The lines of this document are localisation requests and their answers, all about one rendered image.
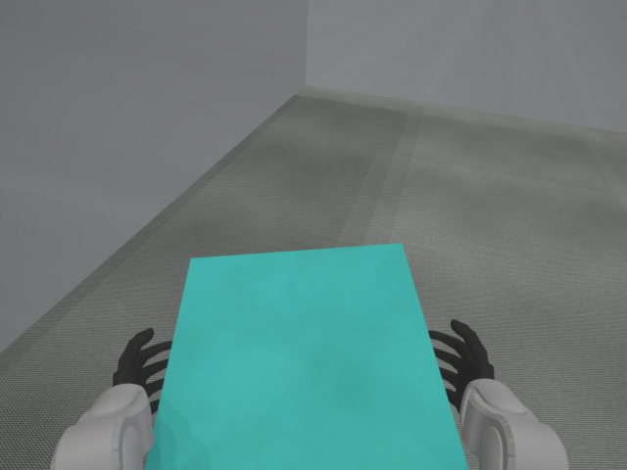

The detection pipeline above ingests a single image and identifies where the carton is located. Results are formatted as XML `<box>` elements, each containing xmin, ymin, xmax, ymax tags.
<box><xmin>145</xmin><ymin>243</ymin><xmax>469</xmax><ymax>470</ymax></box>

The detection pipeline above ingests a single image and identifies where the left robot hand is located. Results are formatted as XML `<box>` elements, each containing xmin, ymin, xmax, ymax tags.
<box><xmin>113</xmin><ymin>328</ymin><xmax>172</xmax><ymax>414</ymax></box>

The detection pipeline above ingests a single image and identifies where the robot left forearm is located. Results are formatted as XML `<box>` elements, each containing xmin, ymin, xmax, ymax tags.
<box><xmin>50</xmin><ymin>384</ymin><xmax>155</xmax><ymax>470</ymax></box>

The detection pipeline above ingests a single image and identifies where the robot right forearm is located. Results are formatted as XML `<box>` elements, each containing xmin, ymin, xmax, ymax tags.
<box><xmin>459</xmin><ymin>379</ymin><xmax>569</xmax><ymax>470</ymax></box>

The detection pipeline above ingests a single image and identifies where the right robot hand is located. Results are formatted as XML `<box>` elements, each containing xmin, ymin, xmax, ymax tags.
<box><xmin>428</xmin><ymin>319</ymin><xmax>495</xmax><ymax>413</ymax></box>

